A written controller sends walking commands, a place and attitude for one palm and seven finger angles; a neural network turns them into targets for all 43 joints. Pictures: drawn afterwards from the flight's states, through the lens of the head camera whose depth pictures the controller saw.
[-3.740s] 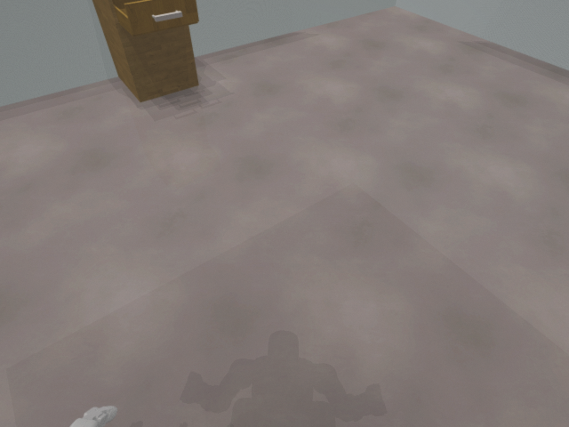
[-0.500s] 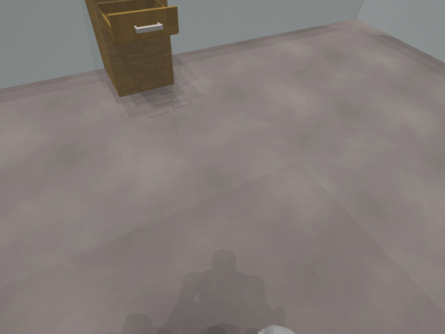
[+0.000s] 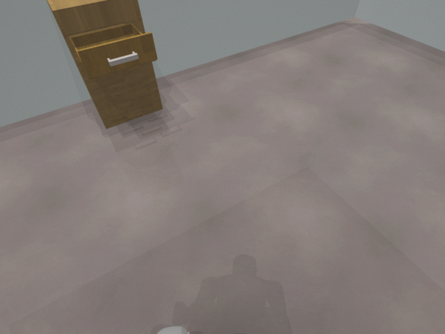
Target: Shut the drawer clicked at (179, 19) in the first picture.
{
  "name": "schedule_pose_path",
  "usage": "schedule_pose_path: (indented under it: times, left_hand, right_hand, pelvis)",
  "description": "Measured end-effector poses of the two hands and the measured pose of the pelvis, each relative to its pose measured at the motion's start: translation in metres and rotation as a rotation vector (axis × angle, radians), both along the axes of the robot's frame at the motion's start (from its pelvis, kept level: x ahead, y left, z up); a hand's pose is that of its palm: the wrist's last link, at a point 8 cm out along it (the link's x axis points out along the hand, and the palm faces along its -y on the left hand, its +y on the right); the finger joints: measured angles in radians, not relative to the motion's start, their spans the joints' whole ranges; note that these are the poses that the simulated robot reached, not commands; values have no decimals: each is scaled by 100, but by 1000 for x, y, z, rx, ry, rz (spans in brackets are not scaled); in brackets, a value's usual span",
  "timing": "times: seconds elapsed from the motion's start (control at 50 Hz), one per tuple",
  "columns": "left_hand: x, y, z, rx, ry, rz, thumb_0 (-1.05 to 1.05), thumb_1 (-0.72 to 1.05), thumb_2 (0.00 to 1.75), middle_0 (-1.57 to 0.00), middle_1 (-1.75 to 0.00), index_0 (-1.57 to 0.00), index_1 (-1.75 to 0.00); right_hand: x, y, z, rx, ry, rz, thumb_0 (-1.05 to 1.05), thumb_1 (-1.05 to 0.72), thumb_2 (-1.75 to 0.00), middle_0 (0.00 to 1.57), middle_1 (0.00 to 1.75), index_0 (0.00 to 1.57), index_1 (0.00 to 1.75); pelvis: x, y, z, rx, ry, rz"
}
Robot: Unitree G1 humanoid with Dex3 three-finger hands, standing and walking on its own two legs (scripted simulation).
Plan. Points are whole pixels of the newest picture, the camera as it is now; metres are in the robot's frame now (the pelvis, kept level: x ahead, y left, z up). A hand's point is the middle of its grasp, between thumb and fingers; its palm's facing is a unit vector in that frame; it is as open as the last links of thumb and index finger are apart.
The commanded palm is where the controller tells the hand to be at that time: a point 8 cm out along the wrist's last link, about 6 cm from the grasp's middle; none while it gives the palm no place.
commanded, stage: walk to a spot facing it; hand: left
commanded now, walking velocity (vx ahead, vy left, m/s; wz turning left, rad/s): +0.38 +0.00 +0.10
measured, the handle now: (122, 57) +1.42 +0.58 -0.19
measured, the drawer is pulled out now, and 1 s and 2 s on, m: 0.23 0.23 0.23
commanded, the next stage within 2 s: none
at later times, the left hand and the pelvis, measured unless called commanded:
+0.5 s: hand out of the picture +0.15 +0.23 -0.18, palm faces +0.11 -0.99 -0.13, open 7.4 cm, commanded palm none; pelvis +0.20 +0.07 +0.00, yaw +1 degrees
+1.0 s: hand (176, 188) +0.53 +0.16 -0.16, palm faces -0.07 -0.98 -0.20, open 7.4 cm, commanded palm none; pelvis +0.40 +0.00 -0.01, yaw -2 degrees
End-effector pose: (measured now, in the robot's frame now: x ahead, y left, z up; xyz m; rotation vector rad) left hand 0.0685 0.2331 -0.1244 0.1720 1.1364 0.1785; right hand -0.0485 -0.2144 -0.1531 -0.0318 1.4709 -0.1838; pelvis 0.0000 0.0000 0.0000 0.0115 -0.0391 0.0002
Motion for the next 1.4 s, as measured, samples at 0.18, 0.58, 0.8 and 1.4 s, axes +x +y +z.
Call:
schedule_pose_path:
  times: [0.18,0.58,0.8,1.4]
  left_hand:
    - [-40,-2,-9,-53,244,89,-1,93,90,-20,-30,-20,-30]
    - [151,71,-19,-83,205,77,0,91,90,-20,-30,-20,-30]
    - [333,55,1,-22,52,-67,0,91,90,-20,-30,-20,-30]
    - [397,-37,-12,-105,328,167,-1,91,90,-20,-30,-20,-30]
  right_hand:
    - [191,-12,25,-58,-286,120,0,-91,-90,19,30,19,29]
    - [308,50,31,-130,-234,93,-2,-96,-90,20,30,20,30]
    - [268,64,15,-14,44,-52,0,-92,-90,20,30,20,30]
    - [717,-17,28,-50,-330,222,0,-91,-90,19,30,19,29]
  pelvis:
    - [70,8,7,-29,11,23]
    - [227,76,7,-13,-13,10]
    - [312,54,5,23,12,-26]
    - [553,-4,4,-32,18,53]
